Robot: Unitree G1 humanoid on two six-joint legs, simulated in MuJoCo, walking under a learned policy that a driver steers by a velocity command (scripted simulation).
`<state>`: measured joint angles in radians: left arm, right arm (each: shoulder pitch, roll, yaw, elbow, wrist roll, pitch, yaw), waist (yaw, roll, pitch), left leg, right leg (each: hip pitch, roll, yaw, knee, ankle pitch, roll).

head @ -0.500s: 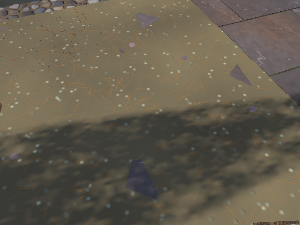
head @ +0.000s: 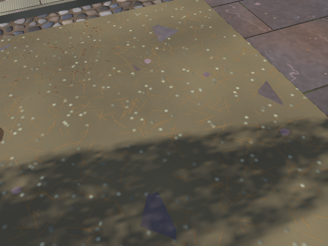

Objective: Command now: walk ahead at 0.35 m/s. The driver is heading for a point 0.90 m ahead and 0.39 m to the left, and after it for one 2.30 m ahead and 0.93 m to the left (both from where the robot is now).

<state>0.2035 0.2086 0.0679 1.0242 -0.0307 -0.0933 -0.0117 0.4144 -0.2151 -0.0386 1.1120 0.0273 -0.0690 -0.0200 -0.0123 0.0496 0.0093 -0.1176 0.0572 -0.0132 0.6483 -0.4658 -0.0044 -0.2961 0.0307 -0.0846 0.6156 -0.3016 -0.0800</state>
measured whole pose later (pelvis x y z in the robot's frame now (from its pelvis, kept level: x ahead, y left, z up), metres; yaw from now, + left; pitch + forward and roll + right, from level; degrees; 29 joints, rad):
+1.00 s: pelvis +0.49 +0.13 +0.01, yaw +29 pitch +3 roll +0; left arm -0.02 0.26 0.04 0.75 0.00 -0.14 -0.02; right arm 0.40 -0.26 -0.08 0.85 0.02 -0.05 -0.02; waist -0.10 -0.04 0.00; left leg -0.05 -0.12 -0.22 0.42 -0.40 0.09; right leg -0.53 0.00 0.07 0.45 0.01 0.00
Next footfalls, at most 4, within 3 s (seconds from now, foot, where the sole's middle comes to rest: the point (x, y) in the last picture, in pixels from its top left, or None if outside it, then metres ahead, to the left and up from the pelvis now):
0.50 left None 0.38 0.17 -0.76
1.04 right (151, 200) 0.73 0.11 -0.76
1.56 left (65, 195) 0.76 0.50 -0.76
2.10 right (105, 162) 0.94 0.34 -0.76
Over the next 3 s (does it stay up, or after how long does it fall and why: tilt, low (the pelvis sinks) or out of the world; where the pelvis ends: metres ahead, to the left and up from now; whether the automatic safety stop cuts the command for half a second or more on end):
stays up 0.85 0.40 0.01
